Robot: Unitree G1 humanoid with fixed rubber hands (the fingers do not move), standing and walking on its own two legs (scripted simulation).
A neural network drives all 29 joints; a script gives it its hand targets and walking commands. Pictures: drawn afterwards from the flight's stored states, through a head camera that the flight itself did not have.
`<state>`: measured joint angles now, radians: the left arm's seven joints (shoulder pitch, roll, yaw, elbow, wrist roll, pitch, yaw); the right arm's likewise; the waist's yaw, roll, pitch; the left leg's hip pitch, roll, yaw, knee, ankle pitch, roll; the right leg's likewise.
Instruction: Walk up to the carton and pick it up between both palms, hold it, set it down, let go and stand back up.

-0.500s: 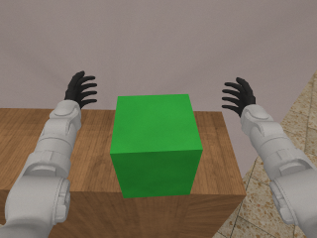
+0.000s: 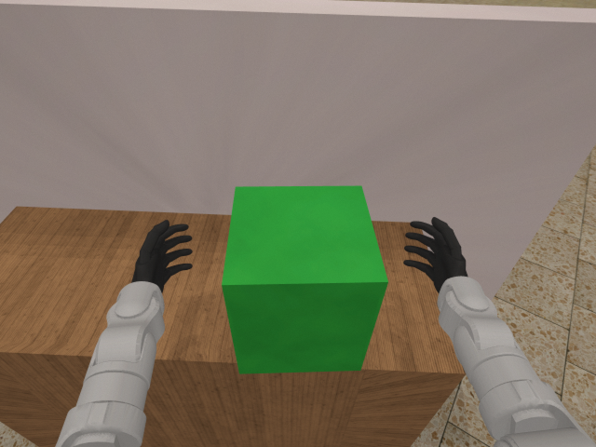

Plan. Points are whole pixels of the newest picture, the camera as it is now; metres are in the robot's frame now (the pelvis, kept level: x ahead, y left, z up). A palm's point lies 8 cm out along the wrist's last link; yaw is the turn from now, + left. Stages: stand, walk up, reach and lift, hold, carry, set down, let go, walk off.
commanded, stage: set down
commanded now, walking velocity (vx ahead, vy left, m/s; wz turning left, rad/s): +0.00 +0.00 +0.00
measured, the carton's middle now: (299, 281) +0.41 +0.03 -0.02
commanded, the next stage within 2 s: none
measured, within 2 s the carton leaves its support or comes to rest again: neither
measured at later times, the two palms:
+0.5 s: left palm (148, 354) +0.27 +0.23 +0.00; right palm (451, 356) +0.27 -0.19 +0.00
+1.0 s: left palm (150, 403) +0.21 +0.22 -0.04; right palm (471, 407) +0.22 -0.20 -0.03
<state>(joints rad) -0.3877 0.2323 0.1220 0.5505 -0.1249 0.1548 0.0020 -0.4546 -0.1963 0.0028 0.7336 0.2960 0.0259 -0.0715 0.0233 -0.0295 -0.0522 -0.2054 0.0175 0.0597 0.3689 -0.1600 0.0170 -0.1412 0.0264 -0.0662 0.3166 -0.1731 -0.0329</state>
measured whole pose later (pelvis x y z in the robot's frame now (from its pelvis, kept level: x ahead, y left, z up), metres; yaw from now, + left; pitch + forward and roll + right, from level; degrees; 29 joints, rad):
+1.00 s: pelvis +0.03 +0.00 +0.00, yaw -1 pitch -3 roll +0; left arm 0.18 0.22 -0.02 0.55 -0.14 -0.30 0.02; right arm 0.17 -0.16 0.05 0.63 0.19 -0.39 0.01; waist 0.03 -0.04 0.01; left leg -0.10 0.01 0.07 0.38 -0.22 0.01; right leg -0.07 0.02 -0.03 0.37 -0.25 -0.03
